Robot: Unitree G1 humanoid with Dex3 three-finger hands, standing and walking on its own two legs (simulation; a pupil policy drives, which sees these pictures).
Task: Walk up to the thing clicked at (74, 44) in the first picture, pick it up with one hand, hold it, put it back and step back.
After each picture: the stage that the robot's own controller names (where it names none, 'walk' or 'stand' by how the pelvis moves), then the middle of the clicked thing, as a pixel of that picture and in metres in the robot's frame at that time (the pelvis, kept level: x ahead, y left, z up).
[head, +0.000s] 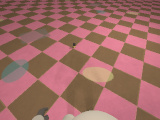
stand; (74, 45) +1.59 +0.37 -0.72
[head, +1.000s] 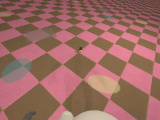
walk; (80, 49) +1.50 +0.14 -0.71
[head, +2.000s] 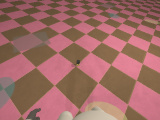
walk; (78, 63) +0.98 +0.14 -0.71
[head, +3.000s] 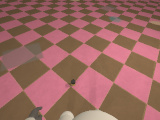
walk; (73, 82) +0.59 +0.19 -0.70
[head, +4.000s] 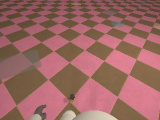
stand; (72, 97) +0.39 +0.18 -0.70
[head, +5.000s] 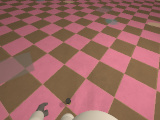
stand; (68, 101) +0.32 +0.21 -0.71
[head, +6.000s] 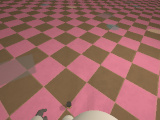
stand; (69, 105) +0.31 +0.19 -0.72
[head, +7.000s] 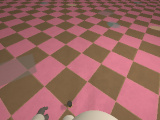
stand; (69, 104) +0.30 +0.19 -0.73
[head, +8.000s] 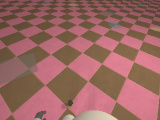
stand; (70, 103) +0.32 +0.18 -0.73
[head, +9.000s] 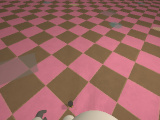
stand; (70, 104) +0.30 +0.18 -0.73
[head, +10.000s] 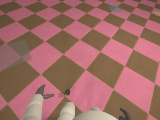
go down; (67, 92) +0.33 +0.19 -0.68
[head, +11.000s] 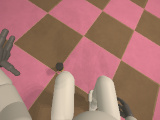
go down; (60, 67) +0.38 +0.23 -0.31
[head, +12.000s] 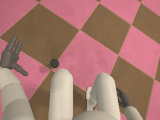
close in; (54, 64) +0.38 +0.24 -0.27
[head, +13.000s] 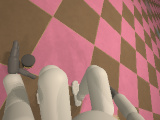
close; (28, 62) +0.37 +0.27 -0.22
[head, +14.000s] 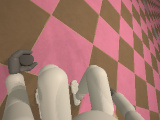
close; (26, 61) +0.36 +0.27 -0.22
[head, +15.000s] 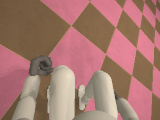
lift; (45, 65) +0.32 +0.26 -0.16
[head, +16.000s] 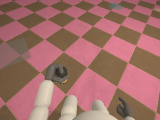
lift; (62, 75) +0.31 +0.18 +0.01
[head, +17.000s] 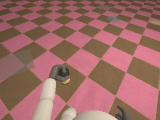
hold; (64, 76) +0.32 +0.17 +0.00
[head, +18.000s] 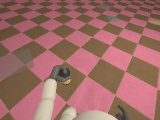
hold; (65, 76) +0.32 +0.17 +0.00
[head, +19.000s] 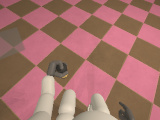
crouch; (62, 71) +0.36 +0.18 -0.06
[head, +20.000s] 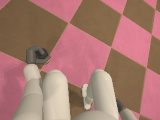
lower; (43, 57) +0.41 +0.25 -0.16
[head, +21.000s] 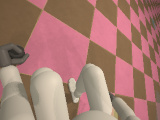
lower; (17, 55) +0.40 +0.29 -0.22
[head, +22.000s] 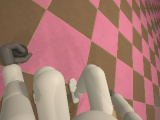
lower; (20, 54) +0.40 +0.29 -0.23
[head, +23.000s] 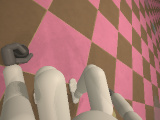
lower; (22, 54) +0.39 +0.29 -0.23
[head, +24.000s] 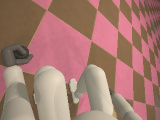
lower; (22, 55) +0.39 +0.29 -0.22
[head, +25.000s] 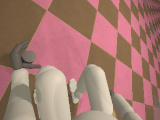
open; (27, 59) +0.38 +0.25 -0.23
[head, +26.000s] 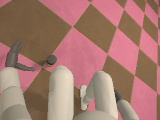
stand; (51, 61) +0.39 +0.23 -0.25
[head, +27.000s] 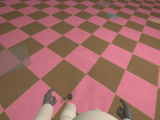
stand; (69, 97) +0.33 +0.16 -0.63
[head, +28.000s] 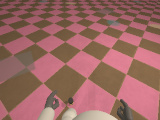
stand; (70, 101) +0.34 +0.17 -0.67
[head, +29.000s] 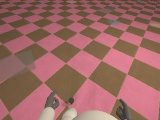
stand; (71, 101) +0.33 +0.16 -0.67
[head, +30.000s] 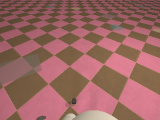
stand; (74, 101) +0.37 +0.16 -0.72
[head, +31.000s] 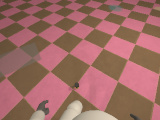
walk; (76, 85) +0.46 +0.16 -0.70
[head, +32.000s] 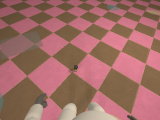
walk; (75, 68) +0.75 +0.16 -0.70
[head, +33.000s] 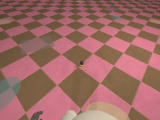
stand; (81, 63) +1.02 +0.16 -0.70
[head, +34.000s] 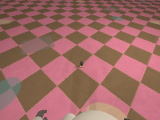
stand; (81, 64) +1.01 +0.14 -0.72
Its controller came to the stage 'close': yes
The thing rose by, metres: 0.71
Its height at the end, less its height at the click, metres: +0.00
